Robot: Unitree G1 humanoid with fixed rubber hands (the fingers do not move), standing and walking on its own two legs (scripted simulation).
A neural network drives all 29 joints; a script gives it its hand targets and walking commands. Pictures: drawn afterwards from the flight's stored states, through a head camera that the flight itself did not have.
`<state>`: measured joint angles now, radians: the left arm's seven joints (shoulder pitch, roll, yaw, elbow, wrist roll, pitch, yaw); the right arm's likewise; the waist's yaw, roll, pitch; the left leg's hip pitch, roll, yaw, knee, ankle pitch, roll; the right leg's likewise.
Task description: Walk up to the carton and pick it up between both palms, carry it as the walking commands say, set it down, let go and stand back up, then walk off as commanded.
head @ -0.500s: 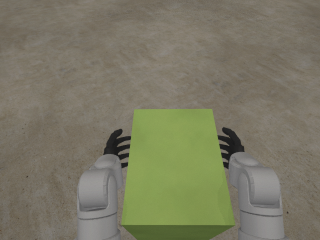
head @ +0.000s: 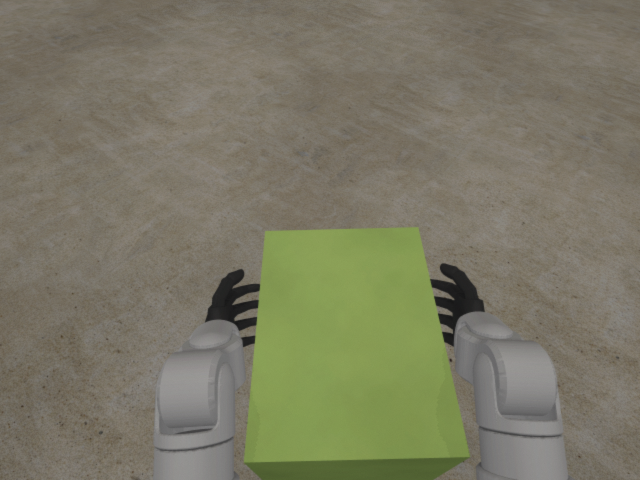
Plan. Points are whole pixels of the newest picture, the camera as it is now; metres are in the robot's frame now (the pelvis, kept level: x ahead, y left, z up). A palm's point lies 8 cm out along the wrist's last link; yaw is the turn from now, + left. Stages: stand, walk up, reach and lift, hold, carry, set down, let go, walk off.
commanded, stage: carry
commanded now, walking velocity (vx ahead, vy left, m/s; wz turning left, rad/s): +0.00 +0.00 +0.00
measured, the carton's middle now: (344, 365) +0.27 +0.01 +0.01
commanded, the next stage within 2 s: none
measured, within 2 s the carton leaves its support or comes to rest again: neither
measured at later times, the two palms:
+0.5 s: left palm (386, 354) +0.24 -0.03 +0.10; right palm out of the picture +0.20 -0.30 +0.09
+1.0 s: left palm (400, 387) +0.20 -0.04 +0.10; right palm out of the picture +0.18 -0.31 +0.10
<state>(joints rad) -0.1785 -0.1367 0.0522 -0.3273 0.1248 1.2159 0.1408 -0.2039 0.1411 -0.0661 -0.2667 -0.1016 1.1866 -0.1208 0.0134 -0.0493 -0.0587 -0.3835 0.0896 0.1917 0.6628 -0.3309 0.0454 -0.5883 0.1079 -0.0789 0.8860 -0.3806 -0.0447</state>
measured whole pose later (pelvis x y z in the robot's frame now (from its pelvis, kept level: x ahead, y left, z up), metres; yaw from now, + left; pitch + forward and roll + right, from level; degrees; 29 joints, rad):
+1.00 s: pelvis -0.08 -0.15 +0.01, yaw -4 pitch +1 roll +0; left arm -0.23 -0.14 0.08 -0.21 0.13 1.24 0.12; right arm -0.24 0.15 -0.10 -0.20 -0.13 1.24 -0.12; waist -0.02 0.00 -0.11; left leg -0.32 0.05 0.09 0.55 -0.24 0.00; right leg -0.35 0.02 -0.16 0.48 -0.16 -0.09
